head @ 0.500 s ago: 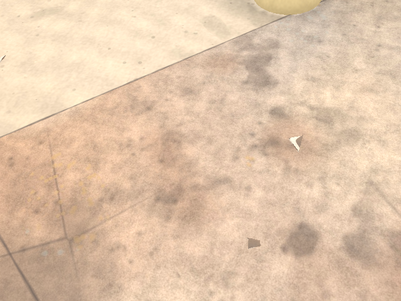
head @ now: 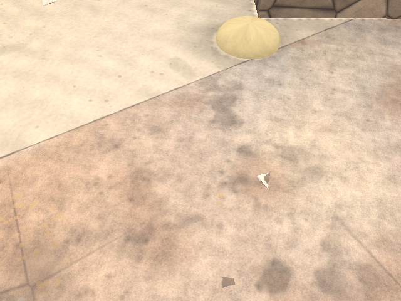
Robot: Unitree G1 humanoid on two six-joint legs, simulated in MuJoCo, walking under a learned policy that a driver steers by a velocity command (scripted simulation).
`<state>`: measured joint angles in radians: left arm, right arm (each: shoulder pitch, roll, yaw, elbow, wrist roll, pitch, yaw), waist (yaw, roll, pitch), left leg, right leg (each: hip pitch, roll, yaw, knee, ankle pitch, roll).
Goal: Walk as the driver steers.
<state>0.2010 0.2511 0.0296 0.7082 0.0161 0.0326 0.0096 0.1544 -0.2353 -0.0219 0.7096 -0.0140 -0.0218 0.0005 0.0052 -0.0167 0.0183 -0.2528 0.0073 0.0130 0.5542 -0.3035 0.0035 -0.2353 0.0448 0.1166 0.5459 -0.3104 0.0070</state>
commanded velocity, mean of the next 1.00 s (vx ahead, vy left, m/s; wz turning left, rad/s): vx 0.69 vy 0.00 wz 0.44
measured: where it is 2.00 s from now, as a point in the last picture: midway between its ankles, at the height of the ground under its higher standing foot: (72, 164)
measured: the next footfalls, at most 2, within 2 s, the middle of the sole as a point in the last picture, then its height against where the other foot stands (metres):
right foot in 0.42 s outside the picture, level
left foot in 0.88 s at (182, 290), level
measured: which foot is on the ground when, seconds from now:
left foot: down 0.00-0.42, up 0.44-0.86, down 0.88-1.00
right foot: down 0.00-0.12, up 0.14-0.40, down 0.42-0.86, up 0.88-1.00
